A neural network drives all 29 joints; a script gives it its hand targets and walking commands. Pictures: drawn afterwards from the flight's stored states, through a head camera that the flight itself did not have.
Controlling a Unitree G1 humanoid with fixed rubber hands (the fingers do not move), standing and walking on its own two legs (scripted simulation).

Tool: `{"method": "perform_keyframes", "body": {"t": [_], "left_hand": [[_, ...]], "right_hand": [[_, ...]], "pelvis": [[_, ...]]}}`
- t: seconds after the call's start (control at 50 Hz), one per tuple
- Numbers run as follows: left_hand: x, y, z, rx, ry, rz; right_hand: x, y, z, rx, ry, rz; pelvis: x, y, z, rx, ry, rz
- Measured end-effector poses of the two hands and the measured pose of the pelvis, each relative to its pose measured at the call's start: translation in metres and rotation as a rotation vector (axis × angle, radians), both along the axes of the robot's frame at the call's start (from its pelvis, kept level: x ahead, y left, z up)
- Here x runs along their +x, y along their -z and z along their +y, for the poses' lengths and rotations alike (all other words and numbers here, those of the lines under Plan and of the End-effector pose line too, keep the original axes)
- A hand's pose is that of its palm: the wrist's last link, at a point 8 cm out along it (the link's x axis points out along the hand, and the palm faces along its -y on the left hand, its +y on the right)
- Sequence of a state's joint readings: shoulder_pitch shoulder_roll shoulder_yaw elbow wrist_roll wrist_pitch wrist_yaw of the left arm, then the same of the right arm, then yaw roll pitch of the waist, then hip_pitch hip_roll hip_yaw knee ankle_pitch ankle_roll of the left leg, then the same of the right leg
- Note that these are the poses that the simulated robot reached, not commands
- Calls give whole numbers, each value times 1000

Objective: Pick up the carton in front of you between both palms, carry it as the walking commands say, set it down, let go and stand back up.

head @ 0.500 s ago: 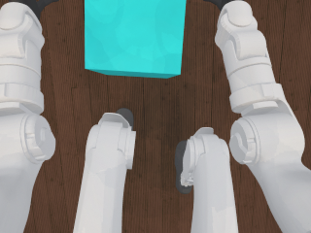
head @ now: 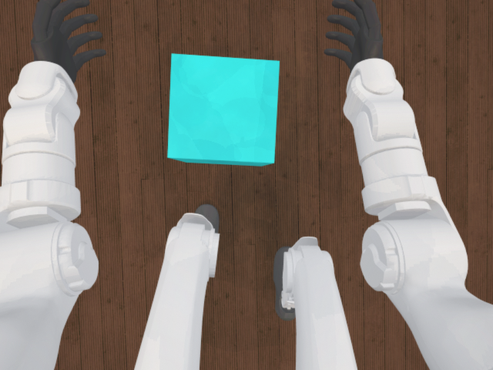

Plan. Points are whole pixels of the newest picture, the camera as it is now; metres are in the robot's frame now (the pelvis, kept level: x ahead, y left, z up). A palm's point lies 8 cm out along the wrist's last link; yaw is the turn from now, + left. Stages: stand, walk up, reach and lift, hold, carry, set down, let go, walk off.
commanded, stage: set down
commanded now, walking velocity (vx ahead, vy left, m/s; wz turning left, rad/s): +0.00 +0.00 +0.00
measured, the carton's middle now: (224, 120) +0.49 +0.11 -0.42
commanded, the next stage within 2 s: let go in 0.22 s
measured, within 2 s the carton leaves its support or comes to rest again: neither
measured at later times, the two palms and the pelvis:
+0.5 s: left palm out of the picture +0.42 +0.31 +0.01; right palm (437, 89) +0.48 -0.10 +0.02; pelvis +0.04 +0.02 +0.13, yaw +1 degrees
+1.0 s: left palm out of the picture +0.26 +0.25 +0.14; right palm out of the picture +0.33 -0.19 +0.13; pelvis +0.09 +0.00 +0.22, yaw +4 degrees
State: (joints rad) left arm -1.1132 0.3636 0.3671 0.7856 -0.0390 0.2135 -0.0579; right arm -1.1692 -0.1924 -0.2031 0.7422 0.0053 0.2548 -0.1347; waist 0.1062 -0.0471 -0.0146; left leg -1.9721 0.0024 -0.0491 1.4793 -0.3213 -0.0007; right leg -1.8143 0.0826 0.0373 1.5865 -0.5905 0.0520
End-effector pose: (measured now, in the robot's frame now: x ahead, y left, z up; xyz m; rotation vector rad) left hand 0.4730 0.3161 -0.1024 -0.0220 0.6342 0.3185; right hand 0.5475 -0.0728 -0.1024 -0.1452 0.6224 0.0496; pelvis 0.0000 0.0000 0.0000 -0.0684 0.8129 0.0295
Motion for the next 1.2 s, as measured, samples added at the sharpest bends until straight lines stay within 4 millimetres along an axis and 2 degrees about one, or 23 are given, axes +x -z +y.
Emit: {"method": "perform_keyframes", "body": {"t": [0.2,0.3,0.36,0.48,0.56,0.7,0.82,1.0,1.1,1.2], "left_hand": [[-2,-62,-2,-2,9,-7],[-5,-84,-3,7,26,6],[-12,-94,-4,25,57,31],[-49,-113,-6,67,143,119],[-78,-133,-5,79,178,152],[-119,-171,-10,76,190,161],[-158,-199,-27,68,187,171],[-215,-241,-61,69,188,182],[-232,-254,-77,66,191,186],[-229,-259,-89,64,207,180]], "right_hand": [[-2,-64,-4,2,-3,-1],[-7,-86,-6,-11,-2,8],[-17,-97,-10,-38,4,18],[-61,-118,-25,-94,27,66],[-91,-136,-35,-104,31,93],[-124,-172,-51,-99,12,102],[-158,-199,-74,-93,5,115],[-216,-234,-119,-90,6,130],[-241,-250,-144,-95,16,134],[-256,-260,-163,-97,31,140]], "pelvis": [[12,-56,4,1,-7,-12],[17,-80,6,2,-8,-29],[21,-94,8,1,-10,-46],[35,-125,14,5,-16,-115],[46,-145,18,14,-20,-182],[63,-171,22,36,-32,-296],[76,-191,18,57,-39,-403],[93,-216,4,90,-36,-608],[101,-224,-8,110,-35,-714],[107,-226,-17,124,-32,-791]]}}
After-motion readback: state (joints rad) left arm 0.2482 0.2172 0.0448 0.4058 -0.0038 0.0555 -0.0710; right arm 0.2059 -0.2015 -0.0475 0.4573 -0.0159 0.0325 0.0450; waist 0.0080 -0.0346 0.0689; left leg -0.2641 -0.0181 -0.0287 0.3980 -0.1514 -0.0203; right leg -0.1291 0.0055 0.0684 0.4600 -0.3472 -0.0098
